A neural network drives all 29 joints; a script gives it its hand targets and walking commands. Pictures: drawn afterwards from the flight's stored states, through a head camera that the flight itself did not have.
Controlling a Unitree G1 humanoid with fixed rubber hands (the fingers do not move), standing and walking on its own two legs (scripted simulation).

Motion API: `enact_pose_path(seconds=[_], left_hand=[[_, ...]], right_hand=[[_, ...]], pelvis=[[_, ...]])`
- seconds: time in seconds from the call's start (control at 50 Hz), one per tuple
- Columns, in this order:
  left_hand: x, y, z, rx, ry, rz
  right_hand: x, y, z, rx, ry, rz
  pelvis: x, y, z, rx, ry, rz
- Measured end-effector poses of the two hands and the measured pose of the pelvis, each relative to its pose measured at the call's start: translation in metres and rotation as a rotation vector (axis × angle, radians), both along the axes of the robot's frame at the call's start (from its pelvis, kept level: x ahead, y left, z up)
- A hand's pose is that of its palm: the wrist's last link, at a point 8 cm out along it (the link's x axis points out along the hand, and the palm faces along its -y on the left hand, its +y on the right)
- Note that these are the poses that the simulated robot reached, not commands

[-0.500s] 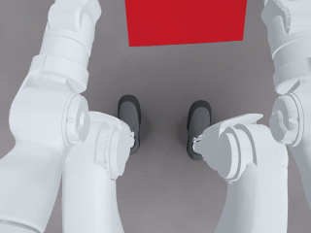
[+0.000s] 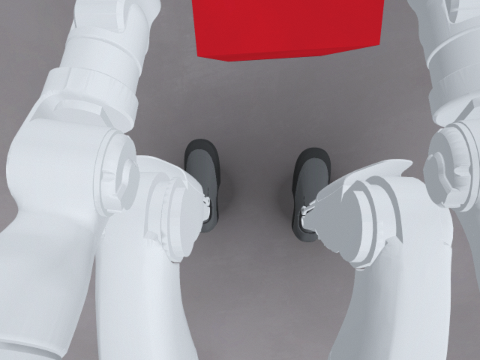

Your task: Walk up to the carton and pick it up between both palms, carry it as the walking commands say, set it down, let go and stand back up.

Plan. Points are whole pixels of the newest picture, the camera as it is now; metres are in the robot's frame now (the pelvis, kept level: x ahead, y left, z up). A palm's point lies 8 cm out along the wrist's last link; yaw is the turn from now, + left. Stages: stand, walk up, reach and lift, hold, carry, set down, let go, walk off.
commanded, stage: reach and lift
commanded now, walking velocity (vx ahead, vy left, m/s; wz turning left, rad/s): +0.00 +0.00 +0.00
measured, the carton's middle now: out of the picture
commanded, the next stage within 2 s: none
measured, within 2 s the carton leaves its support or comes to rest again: leaves its support in 1.06 s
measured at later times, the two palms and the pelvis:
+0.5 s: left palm out of the picture +0.56 +0.13 -0.18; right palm out of the picture +0.56 -0.14 -0.19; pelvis +0.00 +0.00 +0.00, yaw +0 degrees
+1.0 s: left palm out of the picture +0.56 +0.13 -0.18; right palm out of the picture +0.57 -0.14 -0.19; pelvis +0.01 +0.00 -0.02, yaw -1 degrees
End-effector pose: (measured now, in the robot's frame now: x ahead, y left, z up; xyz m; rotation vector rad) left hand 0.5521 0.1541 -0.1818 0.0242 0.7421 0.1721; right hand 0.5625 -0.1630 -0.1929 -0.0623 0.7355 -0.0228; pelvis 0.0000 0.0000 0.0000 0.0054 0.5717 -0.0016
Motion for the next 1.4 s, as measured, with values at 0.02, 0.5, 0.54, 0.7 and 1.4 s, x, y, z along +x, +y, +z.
enact_pose_path(seconds=[0.02,0.5,0.54,0.7,1.4], left_hand=[[0.001,-0.001,0.0,-0.002,-0.001,-0.001],[0.004,-0.027,0.0,-0.09,-0.011,0.002],[0.004,-0.026,-0.001,-0.1,-0.01,-0.002],[0.006,-0.026,0.001,-0.088,0.0,-0.024],[0.002,-0.027,0.072,-0.06,-0.044,0.06]], right_hand=[[0.0,0.003,-0.001,0.006,0.003,0.003],[0.002,0.023,0.0,0.005,0.007,0.034],[0.004,0.022,0.001,-0.006,0.013,0.055],[0.006,0.021,0.002,0.015,0.039,0.073],[-0.003,0.031,0.06,-0.049,0.062,0.066]], pelvis=[[0.001,0.0,0.0,0.0,0.002,0.0],[0.003,0.002,-0.002,-0.005,-0.002,-0.001],[0.003,0.002,-0.006,-0.005,0.003,-0.001],[0.005,0.003,-0.019,-0.004,0.005,-0.005],[-0.003,0.001,0.006,-0.001,-0.135,-0.007]])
